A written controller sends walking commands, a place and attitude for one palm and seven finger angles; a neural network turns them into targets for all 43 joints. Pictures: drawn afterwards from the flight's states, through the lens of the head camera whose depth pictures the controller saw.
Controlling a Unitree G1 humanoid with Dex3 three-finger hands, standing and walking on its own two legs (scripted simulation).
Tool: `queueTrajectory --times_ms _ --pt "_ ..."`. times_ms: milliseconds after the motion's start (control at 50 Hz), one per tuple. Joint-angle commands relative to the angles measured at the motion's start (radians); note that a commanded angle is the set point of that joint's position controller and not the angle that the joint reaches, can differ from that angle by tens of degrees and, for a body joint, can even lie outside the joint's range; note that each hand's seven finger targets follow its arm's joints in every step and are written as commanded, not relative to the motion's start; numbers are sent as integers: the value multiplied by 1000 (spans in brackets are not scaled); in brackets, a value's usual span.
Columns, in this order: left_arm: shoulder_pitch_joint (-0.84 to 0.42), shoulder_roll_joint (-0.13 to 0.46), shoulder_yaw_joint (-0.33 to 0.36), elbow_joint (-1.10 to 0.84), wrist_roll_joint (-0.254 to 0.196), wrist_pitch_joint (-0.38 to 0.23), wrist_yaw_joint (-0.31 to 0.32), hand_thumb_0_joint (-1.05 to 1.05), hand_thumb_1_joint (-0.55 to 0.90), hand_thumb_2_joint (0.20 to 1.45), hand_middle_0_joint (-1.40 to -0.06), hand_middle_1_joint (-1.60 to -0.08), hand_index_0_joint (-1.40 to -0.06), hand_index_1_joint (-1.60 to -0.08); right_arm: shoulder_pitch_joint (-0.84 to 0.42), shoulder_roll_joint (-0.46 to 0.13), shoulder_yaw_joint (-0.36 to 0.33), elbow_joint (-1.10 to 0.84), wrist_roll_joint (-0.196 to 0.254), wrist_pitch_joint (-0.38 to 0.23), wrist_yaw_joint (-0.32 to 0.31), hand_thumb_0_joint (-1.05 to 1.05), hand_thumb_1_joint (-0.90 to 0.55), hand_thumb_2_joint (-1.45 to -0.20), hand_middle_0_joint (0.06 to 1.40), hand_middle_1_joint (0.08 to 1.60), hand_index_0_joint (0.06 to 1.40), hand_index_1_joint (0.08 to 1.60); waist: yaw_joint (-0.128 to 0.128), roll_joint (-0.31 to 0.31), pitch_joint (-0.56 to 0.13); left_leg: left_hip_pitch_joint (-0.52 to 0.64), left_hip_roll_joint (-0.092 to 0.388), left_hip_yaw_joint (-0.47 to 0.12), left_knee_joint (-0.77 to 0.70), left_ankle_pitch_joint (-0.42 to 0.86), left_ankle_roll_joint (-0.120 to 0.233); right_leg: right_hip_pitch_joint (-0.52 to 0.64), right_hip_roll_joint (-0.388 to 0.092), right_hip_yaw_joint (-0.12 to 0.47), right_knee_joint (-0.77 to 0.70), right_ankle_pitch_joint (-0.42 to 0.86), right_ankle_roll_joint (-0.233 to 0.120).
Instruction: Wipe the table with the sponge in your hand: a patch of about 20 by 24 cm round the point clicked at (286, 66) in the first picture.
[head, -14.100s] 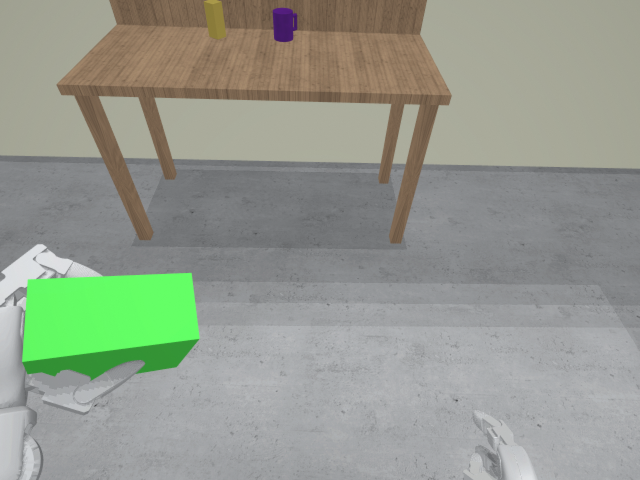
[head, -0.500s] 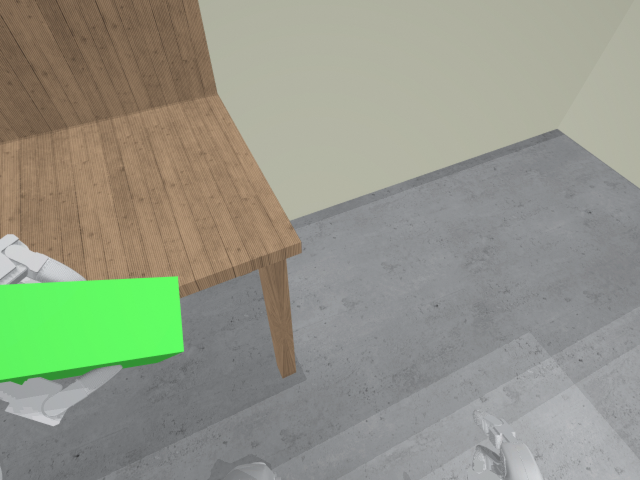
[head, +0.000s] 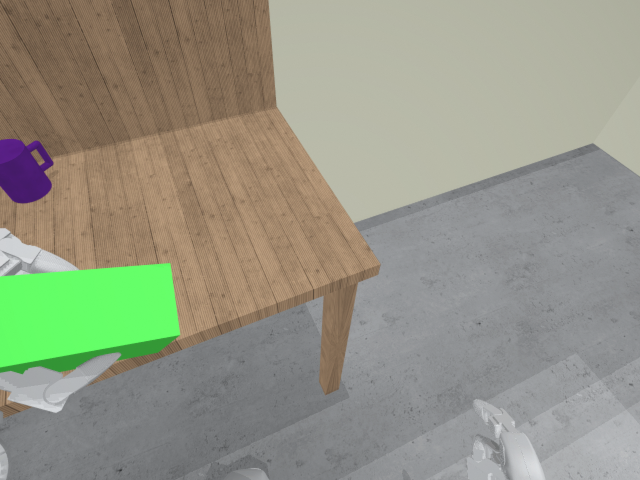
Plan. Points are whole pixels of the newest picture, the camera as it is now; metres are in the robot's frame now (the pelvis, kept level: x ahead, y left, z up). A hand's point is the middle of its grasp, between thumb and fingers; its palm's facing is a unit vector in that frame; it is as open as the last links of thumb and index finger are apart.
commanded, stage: shuffle to correct the standing spot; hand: left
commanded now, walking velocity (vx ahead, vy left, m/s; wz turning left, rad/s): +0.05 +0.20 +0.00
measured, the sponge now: (116, 318) +0.23 +0.21 +0.14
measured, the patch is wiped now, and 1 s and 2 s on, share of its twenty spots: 0.00 0.00 0.00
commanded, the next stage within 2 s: come to a stop and stand still in 0.62 s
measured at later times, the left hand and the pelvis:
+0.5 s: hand out of the picture +0.22 +0.39 +0.16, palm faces +0.42 -0.82 -0.40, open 10.2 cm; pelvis +0.00 +0.15 -0.01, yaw +0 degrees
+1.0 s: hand out of the picture +0.23 +0.48 +0.17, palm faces +0.35 -0.86 -0.37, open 10.2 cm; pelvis +0.01 +0.25 +0.01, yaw -2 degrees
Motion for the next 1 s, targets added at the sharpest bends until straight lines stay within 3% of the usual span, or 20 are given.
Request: queueTrajectory --times_ms 0,20,60,180,200,240,300,360,400,440,480,600,640,680,720,740,760,820,900,980 --pt "-97 172 85 -305 -18 -31 21 0 100 1300 -1200 -1600 -1200 -1600 -88 -106 -66 -181 6 -55 -36 0 -900 -900 200 300 200 300 -12 125 -165 234 36 -52 -274 237 49 -80 -37 30 144 196 -43" --pt "-94 177 93 -349 -19 -34 22 0 100 1300 -1200 -1600 -1200 -1600 -81 -123 -72 -203 10 -65 -34 0 -900 -900 200 300 200 300 -10 289 -190 269 162 -213 -321 407 118 -185 57 -4 294 -89 -6" --pt "-55 201 131 -333 -18 -37 20 0 100 1300 -1200 -1600 -1200 -1600 -75 -109 -66 -194 2 -89 -29 0 -900 -900 200 300 200 300 -3 342 -214 252 190 -253 -344 502 192 -241 78 24 423 -288 -19" --pt "26 195 146 -291 -31 -25 27 0 100 1300 -1200 -1600 -1200 -1600 -97 -113 -37 -165 -2 -118 -13 0 -900 -900 200 300 200 300 11 213 -225 66 92 -80 -235 339 87 103 70 -10 -91 92 -41" --pt "32 197 147 -262 -26 -23 27 0 100 1300 -1200 -1600 -1200 -1600 -85 -106 -29 -171 -3 -104 -12 0 -900 -900 200 300 200 300 9 100 -229 -50 54 -64 -151 203 60 218 -8 86 -152 239 -75" --pt "56 165 130 -158 -44 -6 25 0 100 1300 -1200 -1600 -1200 -1600 -50 -114 -61 -172 8 -75 -2 0 -900 -900 200 300 200 300 0 -306 -165 -202 -52 -16 192 -130 -15 176 -324 526 -263 351 -223" --pt "-18 172 135 -152 -29 -20 28 0 100 1300 -1200 -1600 -1200 -1600 -83 -99 -34 -143 1 -48 4 0 -900 -900 200 300 200 300 -6 -147 -130 -217 42 -145 242 -171 -7 149 -317 370 -180 472 -219" --pt "-81 146 98 -132 -5 -24 26 0 100 1300 -1200 -1600 -1200 -1600 -100 -69 -30 -148 5 -38 -16 0 -900 -900 200 300 200 300 -13 -170 -125 56 -19 9 -90 -29 0 3 -170 154 -143 359 -123" --pt "-102 143 69 -191 -12 -13 22 0 100 1300 -1200 -1600 -1200 -1600 -101 -81 -48 -153 9 -40 -33 0 -900 -900 200 300 200 300 -20 -18 -128 193 -52 46 -254 106 -1 -49 -87 74 -5 218 -70" --pt "-106 156 70 -309 -12 -17 21 0 100 1300 -1200 -1600 -1200 -1600 -93 -124 -66 -203 16 -56 -37 0 -900 -900 200 300 200 300 -9 266 -154 181 145 -224 -354 256 108 -154 69 8 242 -111 -12" --pt "-75 206 130 -325 -19 -23 21 0 100 1300 -1200 -1600 -1200 -1600 -99 -119 -64 -189 4 -84 -38 0 -900 -900 200 300 200 300 -8 329 -163 127 174 -312 -430 179 170 -188 89 32 415 -246 -18" --pt "-34 187 134 -285 -18 -44 27 0 100 1300 -1200 -1600 -1200 -1600 -110 -105 -27 -156 -4 -109 -27 0 -900 -900 200 300 200 300 5 185 -207 -28 67 -140 -276 100 88 174 55 23 -146 104 -56" --pt "-2 155 110 -168 -20 -25 20 0 100 1300 -1200 -1600 -1200 -1600 -55 -103 -48 -153 3 -85 -19 0 -900 -900 200 300 200 300 -11 -169 -190 -104 -49 -36 -30 -58 28 148 -176 392 -254 40 -175" --pt "-25 151 113 -121 -33 -15 21 0 100 1300 -1200 -1600 -1200 -1600 -77 -129 -61 -135 10 -56 -9 0 -900 -900 200 300 200 300 -12 -234 -113 -118 -18 -92 151 -102 14 24 -301 499 -309 33 -266" --pt "-117 137 83 -137 -17 -22 19 0 100 1300 -1200 -1600 -1200 -1600 -84 -91 -26 -115 1 -46 -11 0 -900 -900 200 300 200 300 -36 -91 -90 43 23 -103 -154 -68 23 -55 -195 265 -169 115 -172" --pt "-111 123 69 -112 -10 -19 13 0 100 1300 -1200 -1600 -1200 -1600 -73 -78 -21 -111 5 -46 -27 0 -900 -900 200 300 200 300 -33 11 -113 138 -29 -57 -289 54 11 -54 -47 124 -62 129 -112" --pt "-104 106 49 -123 -9 -13 6 0 100 1300 -1200 -1600 -1200 -1600 -86 -103 -35 -134 6 -51 -38 0 -900 -900 200 300 200 300 -14 156 -125 196 69 -219 -392 180 32 -101 68 44 56 90 -53" --pt "-115 126 38 -170 -11 5 -6 0 100 1300 -1200 -1600 -1200 -1600 -104 -86 -35 -154 -9 -62 -52 0 -900 -900 200 300 200 300 -8 182 -120 207 203 -432 -563 152 47 -183 120 117 238 -142 -39" --pt "-131 154 51 -331 -3 7 6 0 100 1300 -1200 -1600 -1200 -1600 -112 -79 -20 -146 -28 -96 -52 0 -900 -900 200 300 200 300 7 190 -195 349 152 -238 -505 463 -22 -120 125 90 66 -29 -54" --pt "-38 172 76 -264 -17 32 0 0 100 1300 -1200 -1600 -1200 -1600 -93 -81 -18 -144 -30 -91 -50 0 -900 -900 200 300 200 300 -1 238 -193 295 141 -189 -541 349 -70 8 153 71 -133 44 -60"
